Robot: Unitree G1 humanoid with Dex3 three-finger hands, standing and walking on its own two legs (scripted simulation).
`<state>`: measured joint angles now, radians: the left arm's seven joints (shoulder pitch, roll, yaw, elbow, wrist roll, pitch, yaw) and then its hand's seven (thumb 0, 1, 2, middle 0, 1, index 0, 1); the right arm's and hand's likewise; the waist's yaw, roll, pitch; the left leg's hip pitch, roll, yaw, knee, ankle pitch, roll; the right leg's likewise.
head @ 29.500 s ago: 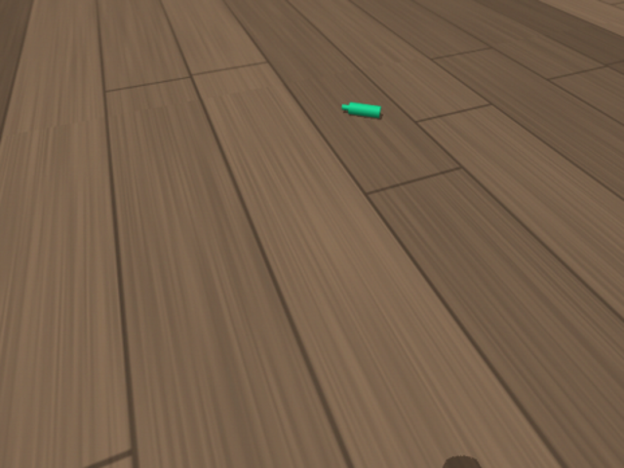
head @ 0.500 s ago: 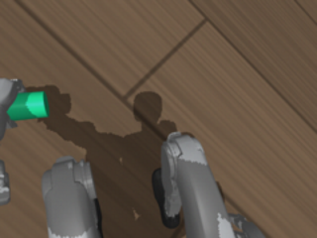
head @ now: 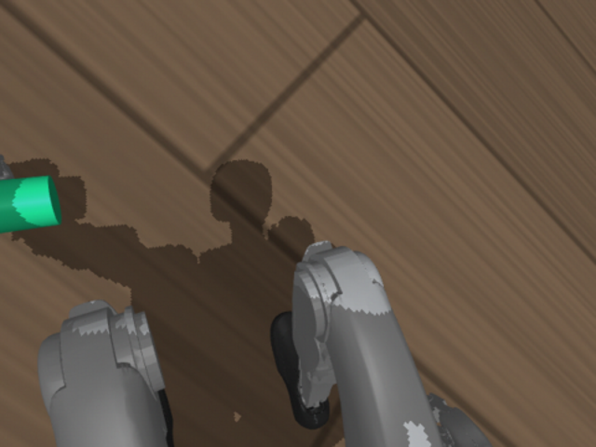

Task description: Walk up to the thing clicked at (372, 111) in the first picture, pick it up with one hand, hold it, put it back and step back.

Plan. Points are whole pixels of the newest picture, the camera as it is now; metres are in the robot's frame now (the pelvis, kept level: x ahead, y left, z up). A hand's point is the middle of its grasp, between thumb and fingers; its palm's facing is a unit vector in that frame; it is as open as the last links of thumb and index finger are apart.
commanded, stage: rest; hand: left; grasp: from above
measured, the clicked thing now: out of the picture +0.45 +0.33 -0.23
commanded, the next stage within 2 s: open in 0.92 s
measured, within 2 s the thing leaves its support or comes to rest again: rests again in 1.36 s
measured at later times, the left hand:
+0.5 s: hand out of the picture +0.45 +0.29 -0.25, palm faces -0.47 -0.10 -0.88, open 9.6 cm
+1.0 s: hand out of the picture +0.45 +0.29 -0.25, palm faces -0.47 -0.10 -0.87, open 9.5 cm
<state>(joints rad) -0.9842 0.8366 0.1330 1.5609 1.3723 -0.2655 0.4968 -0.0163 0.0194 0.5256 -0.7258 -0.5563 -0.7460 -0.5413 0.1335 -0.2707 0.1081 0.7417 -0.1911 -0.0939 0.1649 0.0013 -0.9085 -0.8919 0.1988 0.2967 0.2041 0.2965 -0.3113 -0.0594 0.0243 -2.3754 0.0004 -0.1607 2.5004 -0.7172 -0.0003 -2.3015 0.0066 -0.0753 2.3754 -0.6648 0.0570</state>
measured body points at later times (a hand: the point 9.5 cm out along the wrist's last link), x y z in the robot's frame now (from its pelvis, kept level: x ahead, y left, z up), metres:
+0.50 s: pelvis +0.00 +0.00 -0.01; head +0.27 +0.11 +0.33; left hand +0.47 +0.30 -0.20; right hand +0.04 -0.27 -0.08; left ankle +0.06 +0.12 -0.27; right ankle +0.10 -0.13 -0.27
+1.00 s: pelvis +0.00 +0.01 -0.01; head +0.27 +0.12 +0.33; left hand +0.47 +0.30 -0.20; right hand +0.04 -0.25 -0.07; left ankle +0.06 +0.12 -0.27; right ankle +0.10 -0.13 -0.27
